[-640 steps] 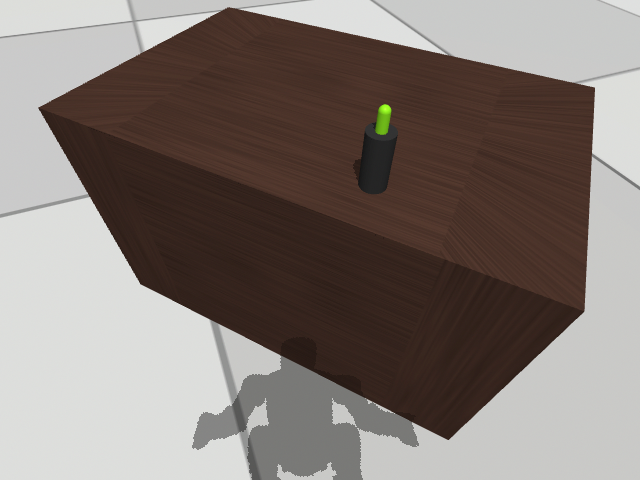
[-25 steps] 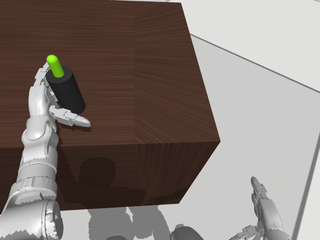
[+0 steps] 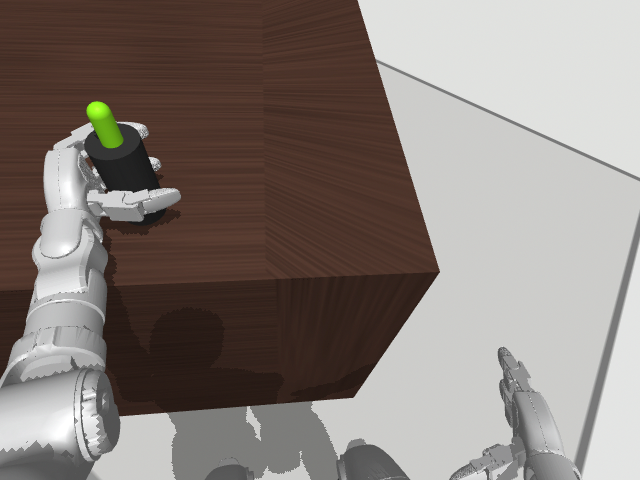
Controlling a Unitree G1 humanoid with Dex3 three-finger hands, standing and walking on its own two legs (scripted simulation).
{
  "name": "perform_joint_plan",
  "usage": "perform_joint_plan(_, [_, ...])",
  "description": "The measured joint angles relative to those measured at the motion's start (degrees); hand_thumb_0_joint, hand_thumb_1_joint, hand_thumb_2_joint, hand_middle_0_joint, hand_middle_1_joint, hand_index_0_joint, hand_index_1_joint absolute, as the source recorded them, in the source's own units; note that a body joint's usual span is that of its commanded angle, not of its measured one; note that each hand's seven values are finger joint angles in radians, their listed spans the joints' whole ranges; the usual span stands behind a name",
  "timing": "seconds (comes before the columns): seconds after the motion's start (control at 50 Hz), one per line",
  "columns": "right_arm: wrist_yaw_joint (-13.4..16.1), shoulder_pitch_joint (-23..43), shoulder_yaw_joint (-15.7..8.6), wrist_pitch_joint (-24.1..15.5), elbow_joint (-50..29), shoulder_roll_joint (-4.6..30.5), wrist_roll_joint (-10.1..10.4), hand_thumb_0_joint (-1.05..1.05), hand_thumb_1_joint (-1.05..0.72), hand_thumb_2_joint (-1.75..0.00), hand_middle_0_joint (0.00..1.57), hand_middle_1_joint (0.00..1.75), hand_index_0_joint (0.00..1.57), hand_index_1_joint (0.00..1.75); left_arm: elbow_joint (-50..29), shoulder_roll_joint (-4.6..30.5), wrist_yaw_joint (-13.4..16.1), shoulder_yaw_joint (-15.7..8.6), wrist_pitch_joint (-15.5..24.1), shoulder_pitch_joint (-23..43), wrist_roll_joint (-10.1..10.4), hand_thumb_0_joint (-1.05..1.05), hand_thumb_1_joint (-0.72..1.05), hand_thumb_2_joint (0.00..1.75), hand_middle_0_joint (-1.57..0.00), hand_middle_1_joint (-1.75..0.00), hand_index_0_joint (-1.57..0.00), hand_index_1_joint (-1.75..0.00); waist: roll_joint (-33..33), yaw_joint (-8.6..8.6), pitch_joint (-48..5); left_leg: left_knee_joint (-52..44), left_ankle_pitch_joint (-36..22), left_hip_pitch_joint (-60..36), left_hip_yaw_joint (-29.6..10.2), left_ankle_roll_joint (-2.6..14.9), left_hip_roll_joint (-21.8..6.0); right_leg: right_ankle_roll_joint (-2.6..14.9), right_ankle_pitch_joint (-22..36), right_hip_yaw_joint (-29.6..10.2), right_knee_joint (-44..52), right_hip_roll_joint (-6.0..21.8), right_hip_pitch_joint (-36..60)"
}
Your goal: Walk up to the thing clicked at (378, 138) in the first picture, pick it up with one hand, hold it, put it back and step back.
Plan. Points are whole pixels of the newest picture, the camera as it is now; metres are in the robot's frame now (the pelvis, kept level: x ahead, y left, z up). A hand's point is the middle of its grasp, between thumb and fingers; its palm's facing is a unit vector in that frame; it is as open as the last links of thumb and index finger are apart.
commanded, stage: close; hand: left
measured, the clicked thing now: (123, 164) +0.47 +0.18 +0.12
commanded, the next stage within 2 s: settle in 0.04 s
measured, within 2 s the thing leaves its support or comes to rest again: leaves its support in 0.54 s
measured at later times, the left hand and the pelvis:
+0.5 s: hand (126, 175) +0.47 +0.18 +0.11, palm faces +0.10 -0.99 -0.01, open 8.0 cm; pelvis +0.00 +0.00 +0.00, yaw +0 degrees
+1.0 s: hand (115, 149) +0.47 +0.18 +0.15, palm faces +0.11 -0.99 -0.01, open 8.0 cm; pelvis +0.01 +0.00 +0.02, yaw +0 degrees
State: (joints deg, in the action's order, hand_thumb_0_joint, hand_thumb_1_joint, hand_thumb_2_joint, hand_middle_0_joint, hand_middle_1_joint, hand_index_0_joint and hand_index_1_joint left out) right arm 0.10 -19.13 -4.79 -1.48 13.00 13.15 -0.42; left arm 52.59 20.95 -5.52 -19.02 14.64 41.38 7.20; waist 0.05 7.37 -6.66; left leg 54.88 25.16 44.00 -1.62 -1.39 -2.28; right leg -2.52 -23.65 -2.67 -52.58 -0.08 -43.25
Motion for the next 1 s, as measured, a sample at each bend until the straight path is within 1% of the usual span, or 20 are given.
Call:
perform_joint_plan(0.06, [-0.12,0.15,0.13,0.01,-0.45,0.10,-0.08,-0.01,0.49,-0.05,0.06,0.05,0.06,0.05,1.24,0.72,-0.45,-0.57,0.36,1.20,-0.27,-0.01,-0.20,0.54,-0.98,-0.81,-1.01,-0.79,-0.15,0.42,-0.05,0.29,-0.01,0.71,0.00,0.03,-0.02,-0.04,0.04,-0.02,-0.24,-0.04,-0.70])
perform_joint_plan(0.12, [-0.25,-0.50,0.13,-0.04,-0.91,0.28,-0.12,-0.01,0.49,-0.05,0.06,0.05,0.06,0.05,1.36,1.05,-1.22,-0.82,0.17,1.26,-0.33,-0.01,-0.23,0.63,-0.97,-0.85,-1.00,-0.83,-0.13,0.56,-0.28,0.27,-0.03,0.96,0.03,0.02,-0.11,-0.04,0.15,-0.05,-0.11,-0.12,-0.93])
perform_joint_plan(0.2, [-0.48,-1.07,0.32,0.19,-1.09,0.32,-0.20,-0.01,0.50,-0.06,0.06,0.05,0.06,0.05,1.02,1.10,-1.45,-1.18,-0.08,0.87,-0.28,-0.01,-0.23,0.80,-0.93,-0.93,-0.96,-0.91,0.07,0.62,-0.51,0.37,0.04,1.11,0.04,0.01,-0.24,-0.03,0.22,-0.07,-0.01,-0.25,-1.03])
perform_joint_plan(0.28, [-0.43,-1.00,0.48,0.59,-1.18,0.04,-0.16,-0.01,0.51,-0.06,0.06,0.05,0.06,0.05,-0.12,0.84,-1.15,-0.63,-0.83,0.21,-0.86,0.00,-0.16,1.00,-0.86,-1.00,-0.89,-0.98,0.25,0.46,-0.49,0.33,0.08,0.81,0.10,0.01,-0.27,-0.03,0.20,-0.12,0.03,-0.27,-0.75])
perform_joint_plan(0.34, [-0.13,-0.64,0.65,0.64,-0.99,-0.11,0.02,-0.01,0.52,-0.06,0.06,0.05,0.06,0.05,-1.10,0.28,-0.32,-0.43,-1.92,-0.20,-0.97,0.00,-0.13,1.10,-0.83,-1.06,-0.86,-1.05,0.32,0.31,-0.25,0.01,0.01,0.17,0.11,0.06,-0.24,-0.08,0.26,-0.11,0.34,-0.23,-0.11])
perform_joint_plan(0.44, [0.57,-0.52,1.25,0.50,-0.34,-0.61,0.31,-0.01,0.52,-0.06,0.06,0.05,0.06,0.05,-3.32,-0.07,0.51,0.45,-4.16,-1.59,-1.10,0.00,-0.15,1.13,-0.82,-1.08,-0.84,-1.09,0.38,-0.07,-0.15,-0.76,-0.12,-1.10,0.08,-0.01,-0.24,-0.01,0.36,-0.05,1.07,-0.20,1.17])
perform_joint_plan(0.54, [1.27,-0.05,1.45,0.49,1.17,-0.74,0.54,-0.01,0.53,-0.06,0.06,0.05,0.06,0.05,-4.90,-0.29,1.20,1.32,-6.40,-2.26,-0.81,0.00,-0.18,1.16,-0.82,-1.11,-0.84,-1.11,0.44,-0.58,-0.09,-1.49,-0.21,-2.47,-0.06,-0.06,-0.18,0.04,0.38,0.13,1.81,-0.11,2.61])
perform_joint_plan(0.68, [2.24,0.88,1.56,-0.01,3.69,-0.60,1.01,-0.01,0.53,-0.06,0.06,0.05,0.06,0.05,-6.43,-0.11,1.66,2.01,-8.43,-1.96,-0.23,0.00,-0.19,1.18,-0.82,-1.11,-0.84,-1.12,0.63,-1.18,0.22,-2.88,-0.55,-4.61,-0.14,-0.11,-0.10,0.11,0.60,0.28,3.06,0.02,4.76])
perform_joint_plan(0.88, [2.42,1.56,1.89,-0.66,5.69,-0.47,1.72,-0.01,0.53,-0.06,0.06,0.05,0.06,0.05,-3.85,0.44,0.87,2.39,-9.84,0.11,0.35,0.00,-0.20,1.19,-0.83,-1.11,-0.85,-1.12,0.90,-1.40,0.28,-5.14,-1.40,-7.14,-0.07,-0.13,-0.02,0.15,1.32,0.30,5.13,0.16,7.21])
perform_joint_plan(1.0, [2.55,1.76,1.66,-1.11,6.45,-0.42,1.89,-0.01,0.54,-0.06,0.06,0.05,0.06,0.05,-4.61,0.24,1.10,2.32,-10.35,0.15,0.24,0.00,-0.20,1.19,-0.83,-1.11,-0.85,-1.12,0.84,-1.42,0.59,-6.14,-1.85,-8.08,0.10,-0.12,-0.01,0.14,1.78,0.16,6.05,0.21,8.07])
